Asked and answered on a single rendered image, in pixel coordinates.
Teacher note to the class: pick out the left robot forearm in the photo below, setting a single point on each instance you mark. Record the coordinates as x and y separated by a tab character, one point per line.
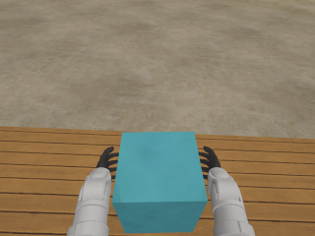
92	206

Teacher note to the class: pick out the right robot forearm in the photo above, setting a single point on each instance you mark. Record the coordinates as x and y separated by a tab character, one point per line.
227	205

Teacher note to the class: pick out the carton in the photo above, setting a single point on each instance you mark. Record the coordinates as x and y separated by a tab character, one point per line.
159	185

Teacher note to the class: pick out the left robot hand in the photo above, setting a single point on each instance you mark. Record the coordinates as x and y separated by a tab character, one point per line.
104	163

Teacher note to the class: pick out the right robot hand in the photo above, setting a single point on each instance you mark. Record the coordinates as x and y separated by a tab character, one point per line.
212	161

